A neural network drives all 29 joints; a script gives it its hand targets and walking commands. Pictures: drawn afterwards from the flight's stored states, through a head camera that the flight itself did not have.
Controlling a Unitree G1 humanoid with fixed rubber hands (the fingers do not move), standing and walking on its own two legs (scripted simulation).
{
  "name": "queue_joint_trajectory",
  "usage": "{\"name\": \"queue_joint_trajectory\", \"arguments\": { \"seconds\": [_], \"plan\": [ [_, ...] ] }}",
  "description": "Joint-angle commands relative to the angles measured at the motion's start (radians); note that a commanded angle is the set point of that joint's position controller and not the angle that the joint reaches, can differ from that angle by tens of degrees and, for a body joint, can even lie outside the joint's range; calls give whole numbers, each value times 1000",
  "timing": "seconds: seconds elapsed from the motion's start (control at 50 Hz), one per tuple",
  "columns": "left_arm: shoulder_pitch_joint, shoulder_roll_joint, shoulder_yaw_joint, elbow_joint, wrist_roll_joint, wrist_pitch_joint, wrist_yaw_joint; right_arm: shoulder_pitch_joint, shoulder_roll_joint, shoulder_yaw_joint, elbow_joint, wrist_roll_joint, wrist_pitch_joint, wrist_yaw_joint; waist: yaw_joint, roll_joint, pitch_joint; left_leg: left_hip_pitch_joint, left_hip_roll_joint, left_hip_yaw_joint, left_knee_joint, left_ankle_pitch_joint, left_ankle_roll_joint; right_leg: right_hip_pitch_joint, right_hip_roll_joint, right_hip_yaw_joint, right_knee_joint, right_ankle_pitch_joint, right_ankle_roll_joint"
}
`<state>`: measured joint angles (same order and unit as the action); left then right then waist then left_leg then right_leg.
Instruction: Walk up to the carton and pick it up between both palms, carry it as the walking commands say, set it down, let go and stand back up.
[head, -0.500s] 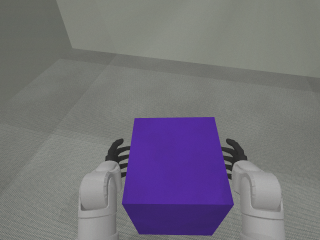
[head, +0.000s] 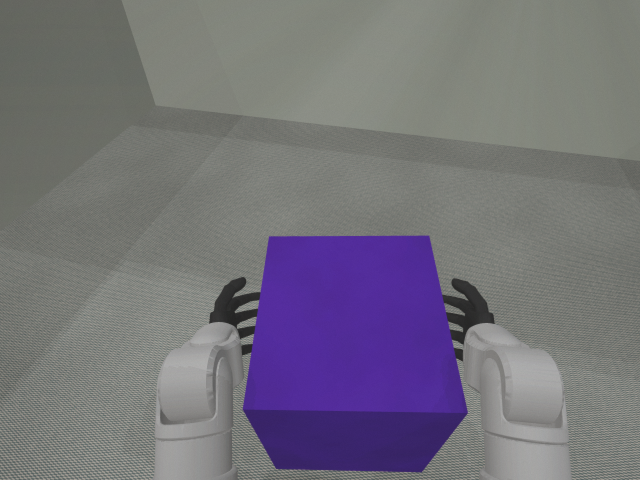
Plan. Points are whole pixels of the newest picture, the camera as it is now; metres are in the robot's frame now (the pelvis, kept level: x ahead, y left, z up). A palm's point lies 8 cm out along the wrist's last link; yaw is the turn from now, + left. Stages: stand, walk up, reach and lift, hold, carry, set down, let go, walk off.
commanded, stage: carry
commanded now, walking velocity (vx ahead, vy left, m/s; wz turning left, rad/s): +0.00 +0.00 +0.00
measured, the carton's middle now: (348, 358) +0.28 +0.00 +0.01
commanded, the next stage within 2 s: hold in 1.10 s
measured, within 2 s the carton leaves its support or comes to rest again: neither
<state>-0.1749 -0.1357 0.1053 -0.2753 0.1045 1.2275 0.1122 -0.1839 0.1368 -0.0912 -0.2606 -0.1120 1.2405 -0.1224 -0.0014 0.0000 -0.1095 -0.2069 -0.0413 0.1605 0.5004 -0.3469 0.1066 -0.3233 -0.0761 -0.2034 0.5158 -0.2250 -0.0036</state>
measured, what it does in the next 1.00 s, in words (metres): stands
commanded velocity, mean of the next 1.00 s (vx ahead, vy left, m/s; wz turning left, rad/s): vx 0.00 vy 0.00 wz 0.00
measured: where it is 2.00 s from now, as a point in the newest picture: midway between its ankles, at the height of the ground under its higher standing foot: outside the picture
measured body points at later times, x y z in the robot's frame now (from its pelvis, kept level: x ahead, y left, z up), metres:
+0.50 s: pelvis -0.02 -0.03 +0.00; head -0.04 -0.02 +0.45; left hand +0.26 +0.12 +0.07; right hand +0.26 -0.17 +0.08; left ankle -0.05 +0.04 -0.73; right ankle +0.03 -0.12 -0.73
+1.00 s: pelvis -0.02 -0.04 +0.00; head -0.04 -0.03 +0.45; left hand +0.27 +0.11 +0.05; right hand +0.27 -0.18 +0.06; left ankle -0.05 +0.04 -0.73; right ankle +0.03 -0.12 -0.73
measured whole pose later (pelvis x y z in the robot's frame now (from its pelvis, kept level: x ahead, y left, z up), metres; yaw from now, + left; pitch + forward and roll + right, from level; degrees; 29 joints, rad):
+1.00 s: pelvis -0.02 -0.04 +0.00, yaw +0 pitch +2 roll +0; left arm -0.20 -0.14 0.14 -0.05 0.14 1.02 0.08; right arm -0.20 0.14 -0.12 -0.05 -0.15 1.04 -0.10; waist 0.00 -0.01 -0.11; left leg -0.25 0.00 0.15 0.52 -0.32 0.05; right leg -0.34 -0.04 -0.22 0.50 -0.20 -0.06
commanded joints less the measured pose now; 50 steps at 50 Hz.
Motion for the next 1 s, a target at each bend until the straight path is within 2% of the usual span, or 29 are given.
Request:
{"name": "queue_joint_trajectory", "arguments": {
  "seconds": [0.0,0.06,0.16,0.18,0.22,0.24,0.32,0.36,0.38,0.44,0.46,0.48,0.5,0.52,0.54,0.58,0.6,0.64,0.72,0.76,0.78,0.82,0.84,0.86,0.88,0.92,0.94,0.96,0.98],
  "plan": [
    [-468,-919,-682,-36,-401,-7,-272,-557,908,703,-118,415,-25,267,-6,-25,-259,91,245,-172,-49,560,-47,115,-107,100,-15,244,-29],
    [-503,-922,-695,-80,-397,-11,-276,-568,903,702,-145,412,-29,271,-4,34,-243,40,221,-166,-70,352,-46,118,-108,123,-28,173,-37],
    [-571,-927,-697,-64,-412,-8,-275,-553,938,682,-53,403,-17,273,1,21,-204,-57,234,-203,-138,126,-29,117,-93,120,-61,28,-29],
    [-535,-903,-681,-50,-397,-12,-274,-546,922,688,-43,406,-18,273,-2,-1,-193,-53,220,-201,-127,141,-37,111,-97,122,-60,49,-31],
    [-513,-928,-690,-16,-397,-1,-276,-591,903,676,-92,409,-18,274,-3,105,-166,-55,211,-185,-139,156,-36,95,-100,130,-56,67,-33],
    [-540,-914,-694,-48,-409,-8,-276,-547,909,692,-78,402,-24,274,-5,15,-180,-47,236,-204,-136,168,-39,80,-96,113,-56,54,-28],
    [-514,-925,-666,-22,-397,-16,-280,-603,936,714,-119,414,-35,267,-4,-66,-235,-56,230,-215,-109,134,-32,142,-111,133,-83,85,-43],
    [-523,-935,-658,4,-388,-18,-276,-598,941,700,-93,408,-34,267,-3,4,-253,-38,193,-188,-88,152,-41,131,-119,152,-86,121,-47],
    [-499,-926,-653,-6,-391,-19,-280,-590,933,708,-112,404,-36,262,-5,-56,-274,-42,206,-189,-68,166,-49,159,-118,137,-71,172,-43],
    [-539,-914,-669,-55,-388,-35,-268,-575,958,705,-76,417,-50,270,-4,39,-288,25,205,-170,-48,286,-46,135,-135,156,-68,228,-54],
    [-500,-929,-660,8,-388,-33,-275,-540,917,669,-57,382,-55,267,-4,-1,-297,3,204,-193,-33,257,-47,124,-121,152,-71,219,-51],
    [-547,-940,-675,-23,-390,-36,-267,-548,938,654,-47,382,-53,269,-7,55,-267,-8,203,-183,-71,260,-55,124,-114,138,-68,177,-44],
    [-514,-896,-601,74,-337,-47,-272,-560,911,621,12,353,-70,270,-4,13,-258,-41,208,-204,-75,213,-51,148,-108,137,-70,167,-45],
    [-482,-936,-654,11,-379,-41,-273,-637,930,704,-156,413,-70,267,-5,-51,-282,-30,202,-188,-62,168,-46,156,-109,145,-76,178,-43],
    [-479,-932,-635,56,-367,-52,-272,-563,925,671,-44,381,-69,262,-8,-32,-251,-7,207,-186,-56,186,-49,119,-107,160,-92,193,-50],
    [-534,-949,-681,-46,-406,-51,-269,-585,949,718,-105,418,-66,263,-5,-40,-279,-23,197,-177,-50,216,-55,155,-116,152,-75,232,-53],
    [-515,-897,-570,129,-311,-71,-272,-529,916,597,99,313,-89,264,-3,7,-251,-31,190,-176,-47,213,-62,144,-125,149,-84,260,-48],
    [-501,-928,-651,10,-373,-78,-267,-588,924,676,-84,391,-96,260,-5,-7,-251,-11,200,-176,-51,234,-53,123,-114,159,-71,246,-55],
    [-489,-891,-544,190,-279,-138,-268,-542,896,579,111,301,-156,259,-5,-13,-274,-17,191,-168,-30,216,-71,163,-127,154,-83,318,-60],
    [-558,-963,-632,65,-344,-149,-268,-629,915,650,-42,346,-168,256,-3,8,-249,-31,189,-185,-47,203,-63,143,-114,154,-70,261,-54],
    [-481,-915,-570,176,-284,-165,-263,-592,912,584,68,314,-185,259,-2,2,-297,9,188,-171,-40,226,-65,152,-119,157,-58,257,-61],
    [-576,-924,-600,62,-307,-190,-256,-597,900,586,15,317,-206,254,-1,81,-262,5,201,-194,-55,262,-60,134,-115,161,-59,237,-66],
    [-500,-874,-521,203,-237,-219,-251,-494,873,508,194,244,-225,255,-1,13,-284,9,203,-183,-45,262,-55,141,-105,154,-63,232,-56],
    [-516,-865,-528,139,-247,-237,-251,-588,889,546,98,282,-250,256,-3,-38,-303,14,207,-180,-47,248,-59,158,-105,145,-61,263,-50],
    [-518,-851,-504,188,-224,-250,-254,-545,874,519,164,247,-257,251,-5,-49,-306,46,203,-179,-26,281,-63,142,-108,155,-65,286,-51],
    [-560,-917,-631,-5,-330,-232,-247,-635,931,641,-77,359,-248,239,-5,22,-317,42,200,-178,-42,278,-63,173,-102,156,-56,295,-56],
    [-418,-870,-524,244,-230,-238,-247,-497,870,525,153,256,-255,243,-4,34,-251,9,209,-173,-58,280,-62,137,-100,144,-52,264,-52],
    [-500,-883,-607,52,-304,-236,-247,-531,896,608,12,315,-248,237,-3,-16,-256,-9,210,-185,-57,253,-67,166,-95,135,-56,255,-49],
    [-444,-859,-547,161,-258,-236,-248,-496,859,555,82,275,-249,236,-4,24,-268,10,213,-164,-47,315,-74,164,-98,142,-53,317,-52]
  ]
}}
